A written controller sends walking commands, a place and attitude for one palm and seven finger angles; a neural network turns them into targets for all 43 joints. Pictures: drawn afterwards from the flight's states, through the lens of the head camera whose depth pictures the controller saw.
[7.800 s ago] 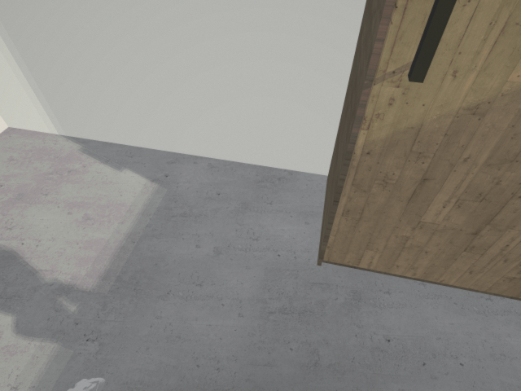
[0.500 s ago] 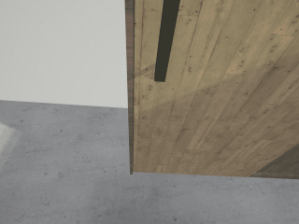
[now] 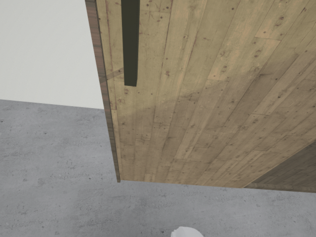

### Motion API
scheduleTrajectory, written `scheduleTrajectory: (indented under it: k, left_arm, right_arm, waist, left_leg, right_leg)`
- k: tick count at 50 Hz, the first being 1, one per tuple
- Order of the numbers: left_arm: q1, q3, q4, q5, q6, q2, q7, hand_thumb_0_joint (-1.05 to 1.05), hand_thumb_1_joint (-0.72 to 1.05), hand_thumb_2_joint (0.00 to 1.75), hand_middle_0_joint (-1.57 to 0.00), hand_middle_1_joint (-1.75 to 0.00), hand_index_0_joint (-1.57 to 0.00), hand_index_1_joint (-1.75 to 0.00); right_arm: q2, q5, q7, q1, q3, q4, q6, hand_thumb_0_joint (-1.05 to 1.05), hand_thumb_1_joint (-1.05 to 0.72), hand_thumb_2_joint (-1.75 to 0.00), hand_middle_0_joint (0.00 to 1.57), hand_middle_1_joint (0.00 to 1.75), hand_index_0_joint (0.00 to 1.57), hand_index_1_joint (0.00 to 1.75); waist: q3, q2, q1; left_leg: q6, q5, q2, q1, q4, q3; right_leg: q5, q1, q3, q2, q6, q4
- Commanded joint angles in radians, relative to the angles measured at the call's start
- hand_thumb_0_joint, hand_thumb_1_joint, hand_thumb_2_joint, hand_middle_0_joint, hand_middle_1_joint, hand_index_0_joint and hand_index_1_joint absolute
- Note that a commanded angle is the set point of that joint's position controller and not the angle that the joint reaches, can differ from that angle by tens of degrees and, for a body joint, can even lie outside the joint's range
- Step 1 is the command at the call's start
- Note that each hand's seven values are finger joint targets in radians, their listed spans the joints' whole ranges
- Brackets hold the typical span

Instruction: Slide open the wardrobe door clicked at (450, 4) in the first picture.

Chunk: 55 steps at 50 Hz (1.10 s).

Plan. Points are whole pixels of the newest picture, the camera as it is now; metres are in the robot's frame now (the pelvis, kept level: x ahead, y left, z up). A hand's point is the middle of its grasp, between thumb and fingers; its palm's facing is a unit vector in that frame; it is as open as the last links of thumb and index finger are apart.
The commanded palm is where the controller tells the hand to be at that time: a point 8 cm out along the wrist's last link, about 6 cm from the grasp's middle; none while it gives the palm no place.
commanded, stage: come to a stop and stand still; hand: left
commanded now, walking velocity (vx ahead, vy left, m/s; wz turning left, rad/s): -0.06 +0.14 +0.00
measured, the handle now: (132, 27) +0.45 +0.11 +0.27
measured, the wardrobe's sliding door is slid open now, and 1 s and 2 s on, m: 0.00 0.00 0.00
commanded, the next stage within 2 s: look again from close up in 1.72 s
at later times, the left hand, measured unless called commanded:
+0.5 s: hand out of the picture +0.01 +0.14 -0.19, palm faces +0.09 -0.98 -0.20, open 7.4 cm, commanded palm none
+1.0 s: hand out of the picture -0.06 +0.09 -0.17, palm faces +0.05 -0.99 -0.14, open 7.4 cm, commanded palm none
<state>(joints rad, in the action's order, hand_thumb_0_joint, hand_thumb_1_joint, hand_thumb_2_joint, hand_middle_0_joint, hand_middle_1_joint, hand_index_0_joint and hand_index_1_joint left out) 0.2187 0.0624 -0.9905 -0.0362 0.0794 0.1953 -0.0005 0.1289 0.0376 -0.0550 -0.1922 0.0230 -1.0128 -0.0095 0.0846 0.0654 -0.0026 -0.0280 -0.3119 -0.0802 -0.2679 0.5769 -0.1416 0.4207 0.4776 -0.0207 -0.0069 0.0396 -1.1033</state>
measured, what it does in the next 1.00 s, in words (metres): steps on the spot: right foot, then left foot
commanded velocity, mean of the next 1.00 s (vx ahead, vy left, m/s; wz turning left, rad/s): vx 0.00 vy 0.07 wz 0.00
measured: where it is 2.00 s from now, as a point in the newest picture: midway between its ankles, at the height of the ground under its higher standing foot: outside the picture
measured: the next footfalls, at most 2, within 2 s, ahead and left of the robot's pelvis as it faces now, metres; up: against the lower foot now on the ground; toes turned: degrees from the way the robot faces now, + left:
right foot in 0.18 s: +0.04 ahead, -0.21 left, +0.00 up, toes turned -4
left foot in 0.44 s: +0.04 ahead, +0.04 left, +0.00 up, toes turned +6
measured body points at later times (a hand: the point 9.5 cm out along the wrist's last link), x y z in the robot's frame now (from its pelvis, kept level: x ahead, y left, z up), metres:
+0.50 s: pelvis -0.02 -0.05 -0.01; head +0.00 -0.03 +0.44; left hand +0.01 +0.19 -0.17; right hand +0.04 -0.28 -0.15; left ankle +0.00 +0.03 -0.74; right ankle +0.00 -0.20 -0.73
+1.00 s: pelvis -0.04 -0.06 +0.01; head -0.03 -0.05 +0.46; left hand -0.06 +0.15 -0.16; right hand -0.05 -0.28 -0.15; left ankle +0.00 +0.03 -0.73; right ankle -0.06 -0.17 -0.73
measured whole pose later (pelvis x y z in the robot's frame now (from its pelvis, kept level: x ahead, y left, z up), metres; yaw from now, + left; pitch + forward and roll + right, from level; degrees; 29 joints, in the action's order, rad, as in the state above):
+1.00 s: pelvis -0.04 -0.06 +0.01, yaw +1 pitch -2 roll +0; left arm 0.31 0.00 -1.14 -0.02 0.00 0.12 -0.03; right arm 0.13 0.02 -0.03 -0.29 0.01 -1.13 0.01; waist 0.03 0.02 -0.01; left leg -0.04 -0.16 0.00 -0.22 0.40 -0.12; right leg 0.25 0.13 -0.07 -0.02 0.00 -0.41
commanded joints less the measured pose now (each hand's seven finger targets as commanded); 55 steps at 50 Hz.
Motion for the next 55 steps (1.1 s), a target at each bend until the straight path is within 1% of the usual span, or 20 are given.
scheduleTrajectory:
  k: [1,4,6,7,8,9,10,12,16,20,23,26,31,35,38,43,51,52,54,55]
  left_arm:
    - [0.021,0.008,0.061,0.01,-0.016,0.025,0.012,0.0,0.9,0.9,-0.2,-0.3,-0.2,-0.3]
    - [0.026,-0.006,0.049,0.013,-0.047,-0.003,0.001,0.0,0.9,0.9,-0.2,-0.3,-0.2,-0.3]
    - [0.09,-0.002,0.023,0.011,-0.076,0.025,-0.006,0.0,0.9,0.9,-0.2,-0.3,-0.2,-0.3]
    - [0.118,0.001,0.01,0.008,-0.092,0.084,-0.015,0.0,0.9,0.9,-0.2,-0.3,-0.2,-0.3]
    - [0.104,0.01,0.01,0.004,-0.1,0.159,-0.024,0.0,0.9,0.9,-0.2,-0.3,-0.2,-0.3]
    - [0.095,0.01,0.02,0.005,-0.092,0.185,-0.022,0.0,0.9,0.9,-0.2,-0.3,-0.2,-0.3]
    - [0.088,0.013,0.018,0.002,-0.09,0.184,-0.022,0.0,0.9,0.9,-0.2,-0.3,-0.2,-0.3]
    - [0.06,0.015,0.012,0.003,-0.095,0.159,-0.033,0.0,0.9,0.9,-0.2,-0.3,-0.2,-0.3]
    - [0.058,0.03,0.027,-0.001,-0.08,0.176,-0.045,0.0,0.9,0.9,-0.2,-0.3,-0.2,-0.3]
    - [-0.006,0.025,0.045,0.011,-0.063,0.156,-0.038,0.0,0.9,0.9,-0.2,-0.3,-0.2,-0.3]
    - [-0.006,0.004,0.075,0.018,-0.043,0.04,-0.03,0.0,0.9,0.9,-0.2,-0.3,-0.2,-0.3]
    - [0.025,-0.004,0.027,0.003,-0.039,0.034,-0.024,0.0,0.9,0.9,-0.2,-0.3,-0.2,-0.3]
    - [0.056,-0.027,-0.009,0.007,-0.058,-0.005,-0.023,0.0,0.9,0.9,-0.2,-0.3,-0.2,-0.3]
    - [0.123,-0.032,-0.058,0.009,-0.082,0.042,-0.036,0.0,0.9,0.9,-0.2,-0.3,-0.2,-0.3]
    - [0.084,-0.037,-0.07,0.019,-0.097,0.054,-0.032,0.0,0.9,0.9,-0.2,-0.3,-0.2,-0.3]
    - [0.111,-0.046,-0.096,0.022,-0.092,0.029,-0.034,0.0,0.9,0.9,-0.2,-0.3,-0.2,-0.3]
    - [0.157,-0.05,-0.122,0.024,-0.094,0.01,-0.036,0.0,0.9,0.9,-0.2,-0.3,-0.2,-0.3]
    - [0.204,-0.071,-0.132,0.002,-0.121,0.022,-0.076,0.0,0.9,0.9,-0.2,-0.3,-0.2,-0.3]
    - [0.126,-0.055,-0.061,0.017,-0.121,0.068,-0.059,0.0,0.9,0.9,-0.2,-0.3,-0.2,-0.3]
    - [0.138,-0.054,-0.059,0.015,-0.13,0.054,-0.055,0.0,0.9,0.9,-0.2,-0.3,-0.2,-0.3]
  right_arm:
    - [0.223,0.002,-0.006,-0.061,0.062,0.026,0.0,0.0,-0.9,-0.9,0.2,0.3,0.2,0.3]
    - [0.214,-0.001,0.013,-0.074,0.067,0.026,0.012,0.0,-0.9,-0.9,0.2,0.3,0.2,0.3]
    - [0.196,-0.008,0.023,-0.078,0.066,0.029,0.016,0.0,-0.9,-0.9,0.2,0.3,0.2,0.3]
    - [0.15,-0.019,0.03,-0.098,0.06,0.034,0.011,0.0,-0.9,-0.9,0.2,0.3,0.2,0.3]
    - [0.081,-0.028,0.035,-0.11,0.044,0.056,0.014,0.0,-0.9,-0.9,0.2,0.3,0.2,0.3]
    - [0.075,-0.028,0.036,-0.111,0.043,0.069,0.024,0.0,-0.9,-0.9,0.2,0.3,0.2,0.3]
    - [0.063,-0.027,0.033,-0.08,0.044,0.076,0.037,0.0,-0.9,-0.9,0.2,0.3,0.2,0.3]
    - [0.095,-0.024,0.029,-0.073,0.042,0.063,0.036,0.0,-0.9,-0.9,0.2,0.3,0.2,0.3]
    - [0.089,-0.03,0.041,-0.048,0.036,0.063,0.031,0.0,-0.9,-0.9,0.2,0.3,0.2,0.3]
    - [0.084,-0.031,0.045,-0.133,0.035,0.036,0.031,0.0,-0.9,-0.9,0.2,0.3,0.2,0.3]
    - [0.213,-0.009,0.039,-0.119,0.05,0.06,0.023,0.0,-0.9,-0.9,0.2,0.3,0.2,0.3]
    - [0.158,-0.012,0.028,-0.03,0.033,0.068,0.01,0.0,-0.9,-0.9,0.2,0.3,0.2,0.3]
    - [0.152,-0.012,0.026,-0.068,0.031,0.034,0.004,0.0,-0.9,-0.9,0.2,0.3,0.2,0.3]
    - [0.104,-0.031,0.032,-0.078,0.017,0.01,-0.001,0.0,-0.9,-0.9,0.2,0.3,0.2,0.3]
    - [0.095,-0.025,0.035,-0.088,0.013,-0.013,0.007,0.0,-0.9,-0.9,0.2,0.3,0.2,0.3]
    - [0.094,-0.025,0.031,-0.115,0.0,-0.062,0.003,0.0,-0.9,-0.9,0.2,0.3,0.2,0.3]
    - [0.073,-0.026,0.026,-0.157,-0.007,-0.096,-0.001,0.0,-0.9,-0.9,0.2,0.3,0.2,0.3]
    - [0.13,-0.025,0.037,-0.068,-0.014,-0.028,-0.022,0.0,-0.9,-0.9,0.2,0.3,0.2,0.3]
    - [0.097,-0.015,0.045,-0.175,-0.008,-0.016,-0.005,0.0,-0.9,-0.9,0.2,0.3,0.2,0.3]
    - [0.086,-0.012,0.045,-0.196,-0.013,-0.013,-0.019,0.0,-0.9,-0.9,0.2,0.3,0.2,0.3]
  waist:
    - [-0.073,-0.26,0.016]
    - [-0.104,-0.312,0.024]
    - [-0.122,-0.205,-0.014]
    - [-0.152,-0.082,-0.023]
    - [-0.155,0.144,-0.007]
    - [-0.142,0.146,-0.013]
    - [-0.119,0.134,-0.018]
    - [-0.116,0.289,-0.029]
    - [-0.117,0.164,-0.039]
    - [-0.082,0.131,0.014]
    - [-0.026,-0.277,0.011]
    - [-0.021,-0.223,-0.018]
    - [-0.082,-0.133,-0.005]
    - [-0.065,-0.046,-0.019]
    - [-0.042,0.084,0.015]
    - [0.003,-0.047,0.007]
    - [-0.005,-0.051,-0.001]
    - [0.037,-0.15,-0.022]
    - [-0.031,-0.171,0.045]
    - [-0.085,-0.216,0.034]
  left_leg:
    - [-0.111,0.574,-0.234,0.095,-0.21,0.14]
    - [-0.093,0.495,-0.181,0.105,-0.167,0.125]
    - [-0.027,0.371,-0.116,0.071,-0.059,0.101]
    - [0.019,0.196,-0.067,0.005,0.02,0.078]
    - [0.062,-0.107,0.007,-0.114,0.075,0.018]
    - [0.059,-0.226,0.035,-0.114,0.142,0.058]
    - [0.061,-0.255,0.044,-0.113,0.201,0.054]
    - [0.061,-0.241,0.037,-0.183,0.309,0.093]
    - [0.07,-0.178,0.064,-0.168,0.239,0.078]
    - [0.059,0.064,0.077,0.117,-0.097,0.044]
    - [-0.101,-0.069,-0.229,-0.041,-0.375,0.395]
    - [-0.137,-0.04,-0.189,-0.064,-0.395,0.345]
    - [-0.136,0.153,-0.157,0.074,-0.33,0.27]
    - [-0.022,0.096,-0.054,-0.015,-0.235,0.192]
    - [0.02,0.117,-0.014,0.108,-0.194,0.13]
    - [0.015,0.094,-0.037,0.094,-0.254,0.152]
    - [0.017,0.083,-0.041,0.072,-0.271,0.153]
    - [0.029,0.238,-0.037,0.024,-0.069,0.138]
    - [0.012,-0.017,-0.014,0.011,-0.11,0.157]
    - [0.002,0.1,-0.024,0.02,-0.12,0.173]
  right_leg:
    - [-0.003,-0.025,-0.008,-0.049,0.015,0.173]
    - [-0.039,-0.135,-0.083,-0.022,0.012,0.413]
    - [-0.234,-0.278,-0.102,-0.02,0.017,0.67]
    - [-0.411,-0.374,-0.014,-0.107,0.008,0.729]
    - [-0.669,-0.408,0.151,-0.293,-0.051,0.712]
    - [-0.762,-0.351,0.16,-0.366,-0.108,0.718]
    - [-0.784,-0.301,0.184,-0.375,-0.137,0.72]
    - [-0.908,-0.366,0.196,-0.357,-0.175,0.681]
    - [-0.826,-0.377,0.156,-0.349,-0.19,0.661]
    - [-0.346,-0.136,0.108,-0.266,-0.114,0.666]
    - [0.078,-0.097,-0.057,-0.058,-0.008,0.381]
    - [0.046,-0.099,0.002,-0.081,-0.031,0.185]
    - [0.02,-0.175,-0.031,-0.069,-0.018,0.452]
    - [-0.231,-0.35,0.061,-0.139,-0.042,0.783]
    - [-0.16,-0.199,0.093,-0.18,-0.072,0.813]
    - [-0.128,-0.203,0.055,-0.132,-0.053,0.81]
    - [-0.156,-0.246,0.043,-0.124,-0.052,0.813]
    - [-0.381,-0.204,0.094,-0.142,-0.075,0.782]
    - [0.017,-0.162,0.09,-0.128,-0.114,0.749]
    - [-0.126,-0.21,0.054,-0.116,-0.116,0.703]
